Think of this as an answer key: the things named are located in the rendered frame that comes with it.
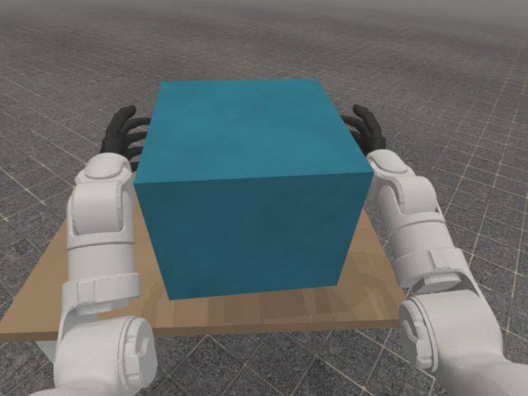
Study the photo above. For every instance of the right robot forearm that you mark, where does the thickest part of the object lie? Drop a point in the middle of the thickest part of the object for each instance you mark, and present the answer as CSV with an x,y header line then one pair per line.
x,y
425,256

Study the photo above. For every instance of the left robot forearm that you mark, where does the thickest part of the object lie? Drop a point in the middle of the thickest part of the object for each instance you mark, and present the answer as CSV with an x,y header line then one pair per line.
x,y
100,239

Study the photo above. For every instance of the robot left upper arm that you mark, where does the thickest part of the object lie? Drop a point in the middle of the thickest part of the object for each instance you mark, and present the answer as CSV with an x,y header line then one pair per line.
x,y
108,357

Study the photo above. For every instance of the robot right upper arm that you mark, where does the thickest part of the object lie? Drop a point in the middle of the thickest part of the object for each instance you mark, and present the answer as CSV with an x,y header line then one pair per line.
x,y
453,336

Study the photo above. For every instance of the table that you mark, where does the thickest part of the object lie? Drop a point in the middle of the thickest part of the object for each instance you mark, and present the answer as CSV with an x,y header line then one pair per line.
x,y
366,296

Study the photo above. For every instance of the robot right hand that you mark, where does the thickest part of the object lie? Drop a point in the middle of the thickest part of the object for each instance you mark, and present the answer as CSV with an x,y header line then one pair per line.
x,y
370,138

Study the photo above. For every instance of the carton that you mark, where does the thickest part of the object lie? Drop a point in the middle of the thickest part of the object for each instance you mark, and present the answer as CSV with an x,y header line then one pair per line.
x,y
249,186

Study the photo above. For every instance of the robot left hand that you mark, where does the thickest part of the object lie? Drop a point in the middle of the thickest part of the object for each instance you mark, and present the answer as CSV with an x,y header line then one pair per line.
x,y
118,140

